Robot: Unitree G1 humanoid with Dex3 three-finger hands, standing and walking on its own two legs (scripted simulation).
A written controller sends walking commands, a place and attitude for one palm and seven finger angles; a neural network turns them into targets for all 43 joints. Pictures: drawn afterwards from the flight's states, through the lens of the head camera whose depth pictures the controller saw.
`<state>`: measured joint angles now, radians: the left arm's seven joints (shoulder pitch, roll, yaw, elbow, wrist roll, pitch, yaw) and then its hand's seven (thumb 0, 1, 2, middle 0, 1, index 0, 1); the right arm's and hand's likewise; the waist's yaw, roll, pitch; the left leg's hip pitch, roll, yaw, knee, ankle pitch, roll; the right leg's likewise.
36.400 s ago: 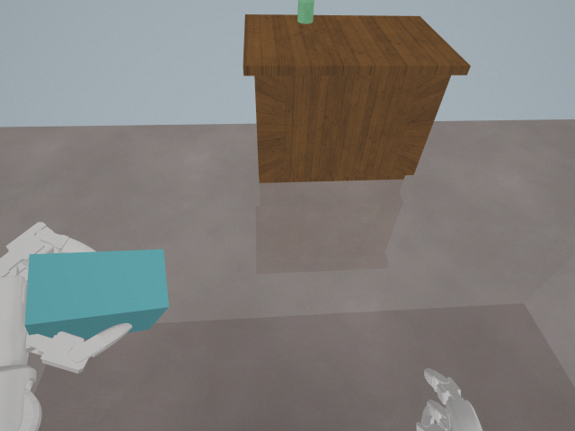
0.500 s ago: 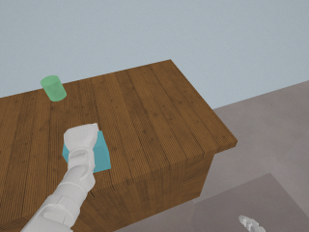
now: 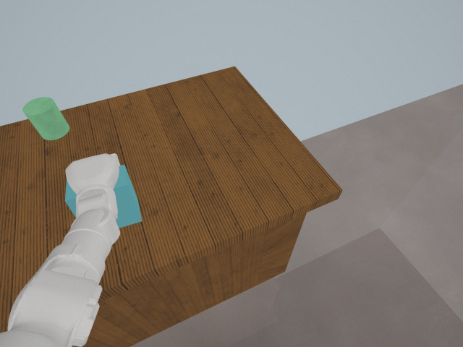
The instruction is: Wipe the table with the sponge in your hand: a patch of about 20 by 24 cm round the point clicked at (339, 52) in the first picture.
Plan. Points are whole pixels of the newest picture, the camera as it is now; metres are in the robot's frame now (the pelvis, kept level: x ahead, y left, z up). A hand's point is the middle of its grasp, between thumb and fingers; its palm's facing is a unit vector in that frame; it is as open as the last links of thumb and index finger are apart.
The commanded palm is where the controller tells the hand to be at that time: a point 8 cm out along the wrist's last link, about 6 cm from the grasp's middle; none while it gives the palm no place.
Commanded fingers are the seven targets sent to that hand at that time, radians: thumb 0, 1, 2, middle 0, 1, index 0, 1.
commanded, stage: wipe forward along the middle lane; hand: left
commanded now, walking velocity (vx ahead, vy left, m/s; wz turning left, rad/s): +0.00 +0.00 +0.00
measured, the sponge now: (109, 206) +0.39 +0.27 -0.02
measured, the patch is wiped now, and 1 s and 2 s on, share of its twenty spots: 1.00 1.00 1.00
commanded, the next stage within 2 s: slide back across to the first lane in 0.58 s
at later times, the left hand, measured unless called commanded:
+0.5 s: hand (96, 173) +0.45 +0.30 +0.02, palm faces -0.12 +0.00 -0.99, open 10.1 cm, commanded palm +0.44 +0.28 +0.05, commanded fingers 0.00 0.10 1.30 -1.20 -1.60 -1.20 -1.60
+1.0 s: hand (78, 167) +0.46 +0.34 +0.03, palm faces -0.10 -0.02 -0.99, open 10.1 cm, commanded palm +0.43 +0.33 +0.07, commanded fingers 0.00 0.10 1.30 -1.20 -1.60 -1.20 -1.60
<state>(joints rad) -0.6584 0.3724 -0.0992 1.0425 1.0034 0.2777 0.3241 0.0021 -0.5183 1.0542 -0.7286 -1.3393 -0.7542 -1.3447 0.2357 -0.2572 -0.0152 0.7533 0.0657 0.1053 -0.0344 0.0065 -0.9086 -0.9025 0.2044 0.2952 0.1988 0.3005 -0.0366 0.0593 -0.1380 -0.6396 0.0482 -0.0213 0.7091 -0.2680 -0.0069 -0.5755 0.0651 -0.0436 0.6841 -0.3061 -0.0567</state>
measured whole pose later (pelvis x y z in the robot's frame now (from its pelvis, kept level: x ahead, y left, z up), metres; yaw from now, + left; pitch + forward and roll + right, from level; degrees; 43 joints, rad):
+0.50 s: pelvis +0.01 +0.03 +0.00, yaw +0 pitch +15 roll -2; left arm -0.79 0.42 -0.09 1.14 1.03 0.28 0.31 0.00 -0.52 1.06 -0.73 -1.34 -0.76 -1.34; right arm 0.24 -0.25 -0.01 0.74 0.06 0.10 -0.02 0.00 -0.91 -0.90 0.21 0.30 0.20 0.30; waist -0.06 0.04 -0.15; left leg -0.71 0.03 -0.01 0.74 -0.30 0.01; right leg -0.63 0.05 -0.03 0.68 -0.32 -0.02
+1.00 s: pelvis +0.03 +0.04 +0.00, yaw -2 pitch +15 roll -3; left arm -0.74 0.49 0.00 1.09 1.05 0.24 0.28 0.00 -0.52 1.06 -0.73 -1.34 -0.76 -1.35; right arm 0.30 -0.25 -0.01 0.74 0.06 0.12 0.00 0.00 -0.91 -0.90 0.21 0.30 0.20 0.30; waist -0.08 0.04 -0.15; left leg -0.68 0.03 0.01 0.73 -0.32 0.03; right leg -0.59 0.05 -0.01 0.64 -0.31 0.00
